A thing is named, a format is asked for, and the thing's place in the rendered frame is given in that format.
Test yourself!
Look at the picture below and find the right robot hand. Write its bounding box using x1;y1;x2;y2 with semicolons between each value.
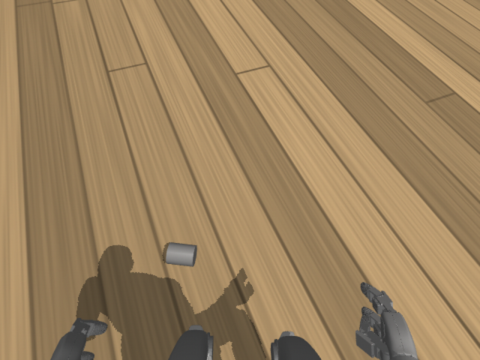
355;282;418;360

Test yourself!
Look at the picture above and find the can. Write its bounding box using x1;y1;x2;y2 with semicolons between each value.
166;242;197;267

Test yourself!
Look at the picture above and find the left robot hand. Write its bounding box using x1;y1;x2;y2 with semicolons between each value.
50;318;107;360

